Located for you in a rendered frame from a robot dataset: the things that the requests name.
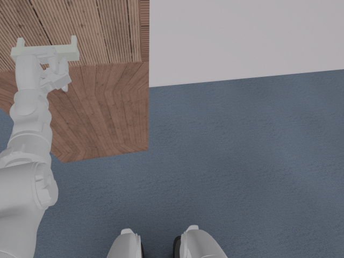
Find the handle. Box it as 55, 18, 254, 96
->
10, 35, 80, 62

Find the left robot hand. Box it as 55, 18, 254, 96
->
15, 45, 71, 98

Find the cabinet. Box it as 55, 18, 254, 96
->
0, 0, 149, 163

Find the drawer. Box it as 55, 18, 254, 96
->
0, 0, 140, 71

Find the robot left forearm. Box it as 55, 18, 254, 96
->
0, 89, 53, 169

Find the left robot shin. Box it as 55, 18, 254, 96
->
121, 228, 135, 235

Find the left robot thigh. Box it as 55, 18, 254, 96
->
107, 233, 142, 258

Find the robot left upper arm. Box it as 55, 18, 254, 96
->
0, 161, 58, 258

